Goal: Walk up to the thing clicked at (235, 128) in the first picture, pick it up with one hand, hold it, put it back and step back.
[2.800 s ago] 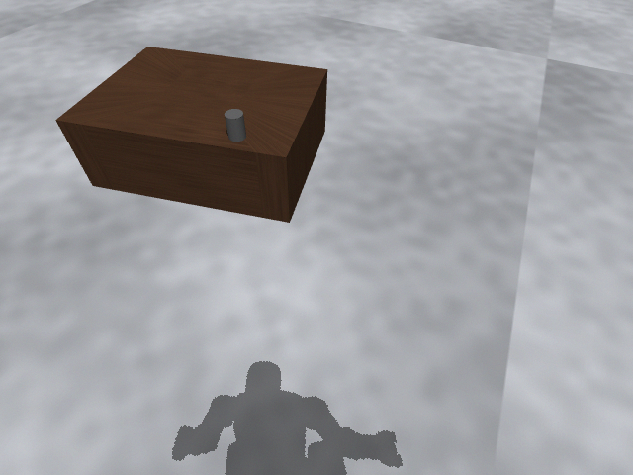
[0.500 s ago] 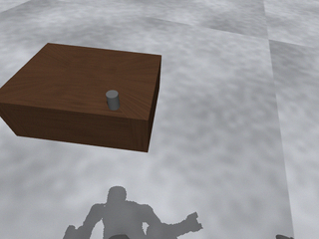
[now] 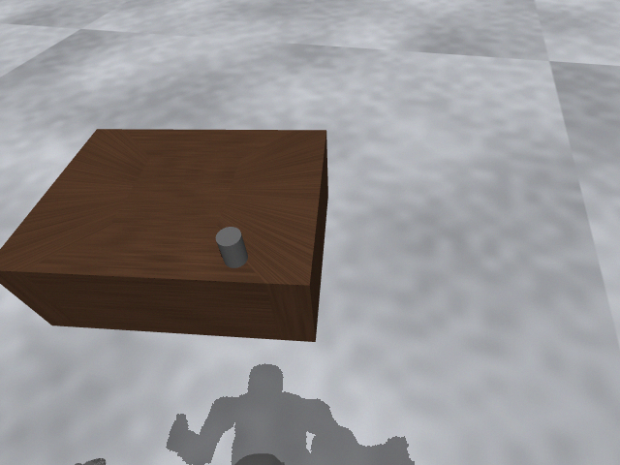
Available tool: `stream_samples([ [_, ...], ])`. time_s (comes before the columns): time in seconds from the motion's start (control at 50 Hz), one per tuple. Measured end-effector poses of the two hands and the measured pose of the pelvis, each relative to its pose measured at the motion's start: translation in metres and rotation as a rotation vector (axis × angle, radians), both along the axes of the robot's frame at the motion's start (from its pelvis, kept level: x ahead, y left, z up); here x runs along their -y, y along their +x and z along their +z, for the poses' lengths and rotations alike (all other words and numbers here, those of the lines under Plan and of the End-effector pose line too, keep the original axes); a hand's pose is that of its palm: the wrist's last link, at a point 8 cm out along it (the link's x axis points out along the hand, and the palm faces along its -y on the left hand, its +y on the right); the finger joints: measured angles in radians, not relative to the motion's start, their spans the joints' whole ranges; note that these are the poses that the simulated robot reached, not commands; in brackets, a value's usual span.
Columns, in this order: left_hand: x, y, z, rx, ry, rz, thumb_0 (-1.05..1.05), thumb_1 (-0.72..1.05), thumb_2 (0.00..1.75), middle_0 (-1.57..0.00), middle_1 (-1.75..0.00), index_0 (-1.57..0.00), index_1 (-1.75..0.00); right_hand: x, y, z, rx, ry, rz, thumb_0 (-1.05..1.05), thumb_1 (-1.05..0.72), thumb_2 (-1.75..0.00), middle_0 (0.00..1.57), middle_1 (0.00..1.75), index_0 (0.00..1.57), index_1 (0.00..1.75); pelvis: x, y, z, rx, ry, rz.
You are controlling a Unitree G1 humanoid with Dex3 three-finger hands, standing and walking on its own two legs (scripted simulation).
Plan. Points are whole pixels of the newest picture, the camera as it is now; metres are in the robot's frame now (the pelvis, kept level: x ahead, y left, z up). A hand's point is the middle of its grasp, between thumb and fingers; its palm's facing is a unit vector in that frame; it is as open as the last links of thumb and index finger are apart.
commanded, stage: walk up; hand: left
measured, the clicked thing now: (232, 247) +0.73 +0.26 -0.35
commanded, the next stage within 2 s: none
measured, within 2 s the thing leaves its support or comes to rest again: neither
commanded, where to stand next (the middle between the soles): +0.32 +0.09 m, yaw -2 degrees
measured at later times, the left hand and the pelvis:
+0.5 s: hand (85, 409) +0.23 +0.38 -0.14, palm faces -0.11 -0.92 -0.38, open 7.4 cm; pelvis +0.16 +0.10 +0.01, yaw -2 degrees
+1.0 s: hand (116, 345) +0.35 +0.37 -0.15, palm faces -0.05 -0.94 -0.34, open 7.4 cm; pelvis +0.24 +0.12 +0.00, yaw -2 degrees
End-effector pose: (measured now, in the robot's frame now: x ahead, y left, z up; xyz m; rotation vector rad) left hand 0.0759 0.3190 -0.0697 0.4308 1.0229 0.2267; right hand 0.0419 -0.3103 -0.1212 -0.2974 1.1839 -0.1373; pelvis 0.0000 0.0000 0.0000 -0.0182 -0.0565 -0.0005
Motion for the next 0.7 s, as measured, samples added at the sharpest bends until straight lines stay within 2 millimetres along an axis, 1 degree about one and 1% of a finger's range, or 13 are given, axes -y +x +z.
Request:
stream_samples([
  [0.1, -0.026, 0.004, 0.002, -0.048, 0.004, 0.029, 0.01, 0.90, 0.90, -0.21, -0.30, -0.21, -0.30, -0.012, 0.053, 0.014, 0.038, -0.020, 0.035, 0.01, -0.90, -0.90, 0.20, 0.30, 0.20, 0.30, -0.019, 0.030, 0.005, -0.009, -0.001, 0.003],
  [0.18, -0.058, 0.011, -0.010, -0.092, -0.002, 0.055, 0.01, 0.90, 0.90, -0.21, -0.30, -0.21, -0.30, -0.025, 0.091, 0.025, 0.053, -0.060, 0.048, 0.00, -0.90, -0.90, 0.20, 0.30, 0.20, 0.30, -0.042, 0.057, 0.001, -0.016, -0.009, 0.005],
  [0.24, -0.087, 0.025, -0.028, -0.135, -0.003, 0.062, 0.01, 0.90, 0.90, -0.21, -0.30, -0.21, -0.30, -0.038, 0.116, 0.029, 0.085, -0.104, 0.040, 0.00, -0.90, -0.90, 0.20, 0.30, 0.20, 0.30, -0.065, 0.081, -0.009, -0.017, 0.003, 0.002],
  [0.26, -0.095, 0.032, -0.034, -0.151, -0.003, 0.065, 0.01, 0.90, 0.90, -0.21, -0.30, -0.21, -0.30, -0.043, 0.121, 0.030, 0.098, -0.118, 0.034, 0.00, -0.90, -0.90, 0.20, 0.30, 0.20, 0.30, -0.072, 0.088, -0.012, -0.014, 0.015, -0.005],
  [0.3, -0.104, 0.048, -0.040, -0.179, -0.006, 0.068, 0.01, 0.90, 0.90, -0.21, -0.30, -0.20, -0.30, -0.052, 0.126, 0.033, 0.111, -0.128, 0.008, 0.00, -0.90, -0.90, 0.20, 0.30, 0.20, 0.30, -0.081, 0.101, -0.012, -0.015, 0.011, -0.009],
  [0.36, -0.108, 0.081, -0.039, -0.177, -0.029, 0.041, 0.01, 0.90, 0.90, -0.20, -0.30, -0.20, -0.30, -0.067, 0.127, 0.040, 0.082, -0.128, -0.024, 0.00, -0.90, -0.90, 0.20, 0.30, 0.20, 0.30, -0.089, 0.119, -0.004, -0.017, 0.013, -0.016],
  [0.42, -0.106, 0.113, -0.034, -0.159, -0.055, 0.007, 0.01, 0.91, 0.90, -0.20, -0.30, -0.20, -0.30, -0.078, 0.127, 0.042, 0.039, -0.120, -0.039, 0.00, -0.90, -0.90, 0.20, 0.30, 0.21, 0.30, -0.095, 0.138, 0.003, -0.020, 0.015, -0.021],
  [0.48, -0.102, 0.145, -0.029, -0.148, -0.068, -0.024, 0.01, 0.91, 0.90, -0.20, -0.30, -0.20, -0.30, -0.085, 0.129, 0.040, 0.001, -0.105, -0.053, 0.00, -0.90, -0.90, 0.21, 0.30, 0.21, 0.30, -0.099, 0.156, 0.007, -0.020, 0.017, -0.025],
  [0.54, -0.096, 0.178, -0.025, -0.126, -0.066, -0.046, 0.01, 0.90, 0.90, -0.20, -0.30, -0.20, -0.30, -0.088, 0.134, 0.031, -0.036, -0.089, -0.068, 0.00, -0.90, -0.90, 0.21, 0.30, 0.21, 0.30, -0.100, 0.174, 0.006, -0.021, 0.018, -0.027],
  [0.58, -0.091, 0.200, -0.025, -0.102, -0.056, -0.054, 0.01, 0.90, 0.90, -0.20, -0.30, -0.20, -0.30, -0.088, 0.141, 0.022, -0.057, -0.077, -0.077, 0.00, -0.90, -0.90, 0.21, 0.30, 0.21, 0.30, -0.097, 0.186, 0.002, -0.020, 0.019, -0.026],
  [0.62, -0.087, 0.219, -0.028, -0.069, -0.040, -0.060, 0.01, 0.90, 0.90, -0.21, -0.30, -0.20, -0.30, -0.087, 0.153, 0.008, -0.064, -0.065, -0.083, 0.00, -0.90, -0.90, 0.21, 0.30, 0.21, 0.30, -0.093, 0.198, -0.006, -0.018, 0.023, -0.028],
  [0.66, -0.082, 0.234, -0.029, -0.043, -0.038, -0.059, 0.01, 0.90, 0.90, -0.21, -0.30, -0.20, -0.30, -0.090, 0.169, -0.001, -0.064, -0.056, -0.087, 0.01, -0.90, -0.90, 0.21, 0.30, 0.21, 0.30, -0.091, 0.204, -0.010, -0.009, 0.013, -0.031],
  [0.7, -0.079, 0.244, -0.027, -0.029, -0.045, -0.060, 0.01, 0.90, 0.90, -0.21, -0.30, -0.20, -0.30, -0.094, 0.186, -0.004, -0.054, -0.050, -0.081, 0.01, -0.90, -0.90, 0.20, 0.30, 0.21, 0.30, -0.093, 0.210, -0.009, -0.005, 0.018, -0.033],
])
